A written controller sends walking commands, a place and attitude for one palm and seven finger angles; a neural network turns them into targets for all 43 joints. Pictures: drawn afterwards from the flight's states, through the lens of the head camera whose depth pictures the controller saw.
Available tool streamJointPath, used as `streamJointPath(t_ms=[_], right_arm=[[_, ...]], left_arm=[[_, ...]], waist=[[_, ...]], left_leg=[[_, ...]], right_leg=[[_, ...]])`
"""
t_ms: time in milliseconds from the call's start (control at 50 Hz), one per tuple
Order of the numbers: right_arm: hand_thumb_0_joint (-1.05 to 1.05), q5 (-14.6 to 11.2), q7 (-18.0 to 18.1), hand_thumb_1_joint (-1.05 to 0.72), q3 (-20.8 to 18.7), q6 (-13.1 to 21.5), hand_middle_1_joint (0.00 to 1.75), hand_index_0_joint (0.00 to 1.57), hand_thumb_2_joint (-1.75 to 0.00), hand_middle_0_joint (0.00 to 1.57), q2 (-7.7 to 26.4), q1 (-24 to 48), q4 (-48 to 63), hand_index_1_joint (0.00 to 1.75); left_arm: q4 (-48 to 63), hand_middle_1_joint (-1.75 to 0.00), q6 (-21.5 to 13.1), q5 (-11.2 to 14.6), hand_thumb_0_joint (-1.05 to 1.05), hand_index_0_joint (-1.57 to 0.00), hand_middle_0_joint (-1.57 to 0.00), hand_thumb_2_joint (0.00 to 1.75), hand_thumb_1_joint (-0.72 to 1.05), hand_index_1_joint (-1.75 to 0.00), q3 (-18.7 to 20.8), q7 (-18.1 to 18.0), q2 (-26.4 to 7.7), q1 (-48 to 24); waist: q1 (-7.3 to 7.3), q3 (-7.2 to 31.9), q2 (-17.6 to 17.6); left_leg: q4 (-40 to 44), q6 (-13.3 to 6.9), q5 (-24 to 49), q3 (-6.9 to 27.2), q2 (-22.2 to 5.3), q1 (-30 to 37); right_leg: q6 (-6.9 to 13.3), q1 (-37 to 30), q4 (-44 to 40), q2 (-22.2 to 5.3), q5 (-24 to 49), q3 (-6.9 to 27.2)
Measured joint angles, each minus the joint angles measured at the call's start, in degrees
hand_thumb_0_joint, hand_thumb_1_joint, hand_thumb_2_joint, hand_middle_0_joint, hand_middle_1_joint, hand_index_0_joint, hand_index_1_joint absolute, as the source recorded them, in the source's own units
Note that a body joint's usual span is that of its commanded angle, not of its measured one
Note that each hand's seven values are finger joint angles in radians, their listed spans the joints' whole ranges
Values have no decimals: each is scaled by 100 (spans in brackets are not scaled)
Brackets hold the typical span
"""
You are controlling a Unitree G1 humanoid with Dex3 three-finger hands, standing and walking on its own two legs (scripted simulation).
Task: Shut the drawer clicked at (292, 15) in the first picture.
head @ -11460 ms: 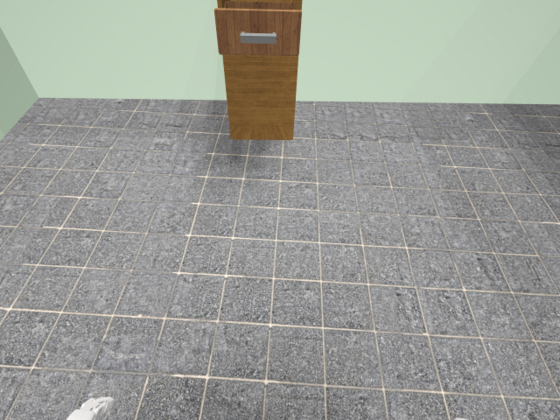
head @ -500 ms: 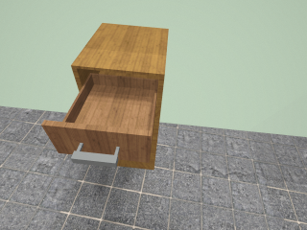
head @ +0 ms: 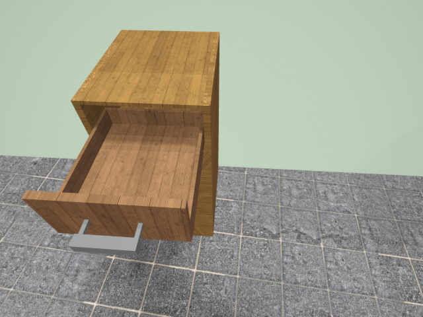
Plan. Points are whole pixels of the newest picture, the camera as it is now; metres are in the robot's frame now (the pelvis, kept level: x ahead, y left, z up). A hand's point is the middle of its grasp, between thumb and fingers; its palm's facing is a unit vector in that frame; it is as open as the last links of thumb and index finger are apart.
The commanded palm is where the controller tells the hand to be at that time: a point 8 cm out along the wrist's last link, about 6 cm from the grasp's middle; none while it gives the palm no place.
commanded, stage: come to a stop and stand still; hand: left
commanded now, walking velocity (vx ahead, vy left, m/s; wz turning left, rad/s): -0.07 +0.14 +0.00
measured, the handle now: (109, 234) +0.28 +0.24 -0.04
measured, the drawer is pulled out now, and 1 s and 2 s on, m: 0.30 0.30 0.29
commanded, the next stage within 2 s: look again from close up in 0.50 s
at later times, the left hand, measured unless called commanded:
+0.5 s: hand out of the picture -0.02 +0.20 -0.17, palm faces +0.03 -0.98 -0.21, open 7.3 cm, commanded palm none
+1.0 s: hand out of the picture +0.00 +0.20 -0.17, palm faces +0.00 -0.97 -0.23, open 7.4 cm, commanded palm none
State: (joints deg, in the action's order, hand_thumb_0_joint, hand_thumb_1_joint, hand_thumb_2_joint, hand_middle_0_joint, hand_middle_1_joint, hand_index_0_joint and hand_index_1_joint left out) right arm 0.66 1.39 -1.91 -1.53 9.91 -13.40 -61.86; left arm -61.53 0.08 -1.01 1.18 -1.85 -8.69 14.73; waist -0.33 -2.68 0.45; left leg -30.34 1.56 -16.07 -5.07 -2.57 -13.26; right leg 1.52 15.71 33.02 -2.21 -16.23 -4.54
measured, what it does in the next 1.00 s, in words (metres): stands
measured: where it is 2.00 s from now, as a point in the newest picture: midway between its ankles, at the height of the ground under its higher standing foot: outside the picture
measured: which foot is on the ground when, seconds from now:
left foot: down 0.00-1.00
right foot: down 0.00-1.00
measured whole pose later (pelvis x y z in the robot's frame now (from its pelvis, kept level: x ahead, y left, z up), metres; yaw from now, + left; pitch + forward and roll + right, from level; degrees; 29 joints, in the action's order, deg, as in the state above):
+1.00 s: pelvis -0.03 +0.02 +0.00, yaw -1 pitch -2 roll +0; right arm 1.1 0.5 -0.4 -0.3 9.8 -14.7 -60.4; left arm -59.5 -0.7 -0.9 -0.8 -2.6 -9.9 16.0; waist -0.3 -1.6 0.3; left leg -31.0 -1.0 -15.2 -6.3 -1.9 -13.9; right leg 0.1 11.2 31.2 -0.9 -18.1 -1.9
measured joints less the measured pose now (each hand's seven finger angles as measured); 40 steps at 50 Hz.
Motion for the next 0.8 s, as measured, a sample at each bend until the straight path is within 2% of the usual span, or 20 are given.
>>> streamJointPath(t_ms=[100,120,160,240,300,360,380,460,560,680,800], right_arm=[[1,15,-14,-92,-44,-130,30,20,-90,20,31,-84,-42,30],[1,14,-19,-92,-46,-126,30,20,-90,20,26,-92,-32,30],[1,23,-23,-92,-41,-81,30,20,-90,20,-24,-91,-20,30],[1,59,-31,-91,10,9,30,20,-90,20,-134,-165,58,30],[1,66,-27,-91,51,44,30,20,-90,20,-221,-166,69,30],[2,72,17,-93,56,70,30,20,-90,20,-216,-139,23,30],[2,59,20,-94,50,88,30,20,-90,20,-178,-93,-8,30],[2,18,12,-95,42,165,30,20,-90,20,-63,-7,-40,30],[2,47,-36,-94,86,120,30,20,-90,20,-66,-30,-60,30],[1,102,-97,-92,-8,26,30,20,-90,20,121,-135,336,30],[1,75,-97,-92,37,112,30,20,-90,20,126,-215,343,30]], left_arm=[[158,-30,40,-18,2,-20,-20,90,92,-30,98,-26,-44,-226],[183,-30,53,-18,1,-20,-20,90,92,-30,116,-24,-59,-257],[208,-30,103,-7,1,-20,-20,90,91,-30,155,-16,-117,-320],[222,-30,231,-10,1,-20,-20,90,91,-30,184,-3,-178,-355],[220,-30,227,-37,1,-19,-20,90,91,-30,159,16,-176,-322],[180,-30,133,-33,1,-19,-19,90,92,-30,119,9,-165,-201],[124,-30,93,-29,1,-19,-19,90,92,-30,105,-3,-127,-178],[-70,-30,11,-2,1,-19,-19,90,92,-30,4,-10,-6,-12],[-178,-30,13,13,1,-19,-19,90,91,-30,-110,7,2,171],[98,-30,-27,-55,1,-20,-20,90,91,-30,-185,-20,-56,372],[87,-30,-38,-16,1,-20,-20,90,91,-30,-195,-55,-113,373]], waist=[[70,-35,-38],[74,-38,-73],[85,-71,-224],[90,7,-358],[90,74,-366],[128,138,-367],[146,118,-299],[56,69,-45],[32,114,-94],[-5,224,57],[-21,254,25]], left_leg=[[-364,20,-415,79,77,-90],[-246,17,-316,65,89,-47],[-63,-118,40,-2,169,18],[150,-303,123,-102,240,35],[355,-340,271,-131,304,6],[387,-339,318,-195,383,-74],[357,-328,307,-212,349,-91],[480,-282,393,-161,236,25],[596,-238,479,-141,191,161],[-99,-208,201,2,61,-380],[-211,-214,69,-20,30,-315]], right_leg=[[-19,-23,-39,-34,53,-98],[-41,-3,-24,-50,62,-100],[-99,38,40,-126,67,-45],[-119,156,204,-152,-245,92],[-83,163,510,-147,-437,197],[-103,-173,-15,-172,-163,297],[-143,-226,-146,-139,-202,315],[-187,-408,-410,-16,-65,261],[-123,-537,-510,40,5,242],[-77,-182,-137,144,-147,133],[-88,-262,-92,171,-219,164]])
